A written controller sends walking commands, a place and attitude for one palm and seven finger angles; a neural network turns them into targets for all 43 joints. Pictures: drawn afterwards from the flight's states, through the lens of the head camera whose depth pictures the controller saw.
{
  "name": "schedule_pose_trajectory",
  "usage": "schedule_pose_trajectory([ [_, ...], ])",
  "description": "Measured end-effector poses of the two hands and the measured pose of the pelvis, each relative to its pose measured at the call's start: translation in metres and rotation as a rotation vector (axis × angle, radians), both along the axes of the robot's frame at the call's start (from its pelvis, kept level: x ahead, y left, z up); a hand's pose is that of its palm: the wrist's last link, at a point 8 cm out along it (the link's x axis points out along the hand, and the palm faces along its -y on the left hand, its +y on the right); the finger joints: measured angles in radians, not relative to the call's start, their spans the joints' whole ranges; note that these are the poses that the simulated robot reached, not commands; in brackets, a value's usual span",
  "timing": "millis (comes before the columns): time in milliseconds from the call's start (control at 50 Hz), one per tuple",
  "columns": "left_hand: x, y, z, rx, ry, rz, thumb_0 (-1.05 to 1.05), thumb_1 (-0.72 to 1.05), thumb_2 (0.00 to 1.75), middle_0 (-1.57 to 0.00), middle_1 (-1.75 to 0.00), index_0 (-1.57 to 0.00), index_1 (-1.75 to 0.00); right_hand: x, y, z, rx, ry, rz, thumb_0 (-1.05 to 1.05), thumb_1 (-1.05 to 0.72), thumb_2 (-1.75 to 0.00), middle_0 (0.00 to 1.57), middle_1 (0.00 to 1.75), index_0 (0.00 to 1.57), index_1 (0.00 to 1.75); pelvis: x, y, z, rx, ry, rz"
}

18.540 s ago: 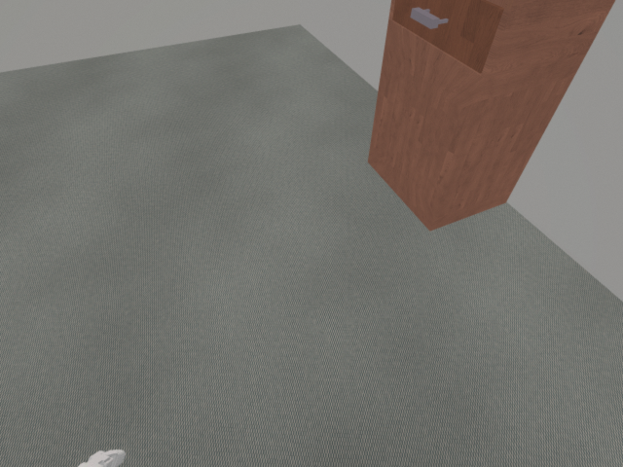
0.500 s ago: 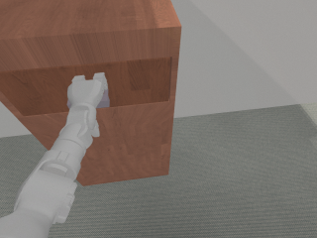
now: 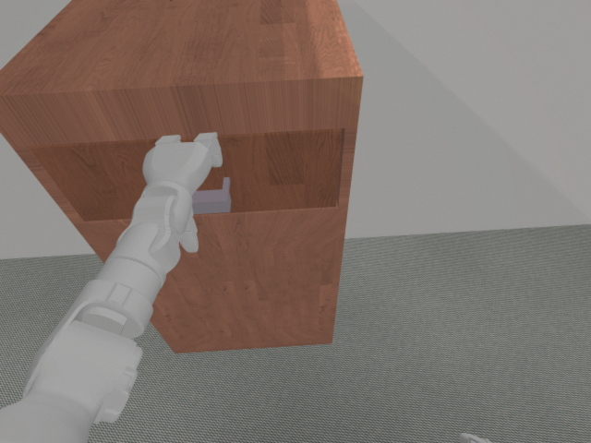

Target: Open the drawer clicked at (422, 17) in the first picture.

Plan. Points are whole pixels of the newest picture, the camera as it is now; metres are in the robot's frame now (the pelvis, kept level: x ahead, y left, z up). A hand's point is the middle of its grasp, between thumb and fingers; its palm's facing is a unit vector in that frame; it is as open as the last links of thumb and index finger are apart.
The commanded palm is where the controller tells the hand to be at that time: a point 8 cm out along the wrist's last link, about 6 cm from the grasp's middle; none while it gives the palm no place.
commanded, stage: re-aim the fingers above the handle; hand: left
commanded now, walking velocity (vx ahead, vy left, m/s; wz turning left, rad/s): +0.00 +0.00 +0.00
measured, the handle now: (197, 193) +0.51 +0.19 +0.04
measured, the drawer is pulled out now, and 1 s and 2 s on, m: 0.00 0.00 0.00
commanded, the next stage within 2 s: none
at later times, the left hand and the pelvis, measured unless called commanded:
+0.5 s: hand (195, 191) +0.45 +0.16 +0.10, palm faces -0.01 -0.05 -1.00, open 13.8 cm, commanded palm +0.43 +0.17 +0.16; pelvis +0.00 -0.01 +0.00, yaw -1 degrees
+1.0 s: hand (191, 189) +0.46 +0.17 +0.10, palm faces -0.01 -0.04 -1.00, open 13.8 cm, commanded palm +0.43 +0.18 +0.16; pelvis +0.00 -0.01 +0.00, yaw -1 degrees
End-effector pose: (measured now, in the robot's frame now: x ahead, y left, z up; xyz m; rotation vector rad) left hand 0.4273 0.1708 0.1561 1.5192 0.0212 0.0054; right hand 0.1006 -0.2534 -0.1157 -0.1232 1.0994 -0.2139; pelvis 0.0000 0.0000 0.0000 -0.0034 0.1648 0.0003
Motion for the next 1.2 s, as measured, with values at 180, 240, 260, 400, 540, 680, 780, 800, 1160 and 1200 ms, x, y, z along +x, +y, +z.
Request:
schedule_pose_trajectory([
  [180,0.002,-0.001,-0.004,0.013,-0.010,0.012,0.00,-0.49,0.30,-0.32,-1.20,-0.32,-1.20,-0.006,-0.004,-0.004,0.002,0.019,-0.001,0.01,-0.91,-0.90,0.20,0.30,0.20,0.30,-0.002,-0.006,-0.001,0.003,0.009,0.004],
  [240,0.006,-0.002,-0.002,0.015,-0.013,0.021,0.00,-0.49,0.30,-0.32,-1.20,-0.32,-1.20,-0.015,-0.006,-0.006,0.002,0.041,-0.013,0.01,-0.91,-0.90,0.20,0.30,0.20,0.30,-0.002,-0.008,-0.001,0.004,0.013,0.002],
  [260,0.008,-0.001,-0.002,0.015,-0.012,0.025,0.00,-0.49,0.30,-0.32,-1.20,-0.32,-1.20,-0.018,-0.008,-0.007,0.002,0.049,-0.018,0.01,-0.91,-0.90,0.20,0.30,0.20,0.30,-0.001,-0.009,-0.001,0.004,0.014,0.001],
  [400,0.010,-0.006,-0.002,0.000,0.010,0.015,0.00,-0.49,0.30,-0.32,-1.20,-0.32,-1.20,-0.036,-0.016,-0.010,0.001,0.096,-0.051,0.01,-0.91,-0.90,0.20,0.30,0.20,0.30,0.002,-0.011,0.000,0.006,0.014,-0.010],
  [540,0.005,-0.003,-0.004,0.009,-0.003,0.009,0.00,-0.49,0.30,-0.32,-1.20,-0.32,-1.20,-0.039,-0.022,-0.008,-0.007,0.092,-0.066,0.01,-0.91,-0.90,0.20,0.30,0.20,0.30,0.002,-0.014,0.001,0.008,0.013,-0.016],
  [680,0.001,0.003,-0.002,0.010,-0.009,0.035,0.00,-0.49,0.30,-0.32,-1.20,-0.32,-1.20,-0.027,-0.023,-0.006,-0.010,0.063,-0.049,0.01,-0.91,-0.90,0.20,0.30,0.20,0.30,0.001,-0.015,0.001,0.008,0.007,-0.009],
  [780,0.001,-0.001,0.000,0.020,0.004,0.027,0.00,-0.49,0.30,-0.32,-1.20,-0.32,-1.20,-0.016,-0.022,-0.004,-0.010,0.035,-0.032,0.01,-0.91,-0.90,0.20,0.30,0.20,0.30,0.000,-0.015,0.001,0.007,0.005,0.003],
  [800,0.001,-0.003,0.000,0.014,0.004,0.019,0.00,-0.49,0.30,-0.32,-1.20,-0.32,-1.20,-0.015,-0.021,-0.004,-0.010,0.031,-0.028,0.01,-0.91,-0.90,0.20,0.30,0.20,0.30,-0.001,-0.015,0.001,0.008,0.005,0.003],
  [1160,0.005,0.013,-0.006,0.013,0.024,0.033,0.00,-0.49,0.30,-0.32,-1.20,-0.32,-1.20,-0.029,-0.018,-0.005,-0.016,0.071,-0.044,0.01,-0.91,-0.90,0.20,0.30,0.20,0.30,0.002,-0.012,0.000,0.003,0.018,-0.003],
  [1200,0.004,0.009,-0.007,0.007,0.021,0.008,0.00,-0.49,0.30,-0.32,-1.20,-0.32,-1.20,-0.031,-0.018,-0.006,-0.018,0.083,-0.042,0.01,-0.91,-0.90,0.20,0.30,0.20,0.30,0.002,-0.011,0.000,0.002,0.017,0.001],
])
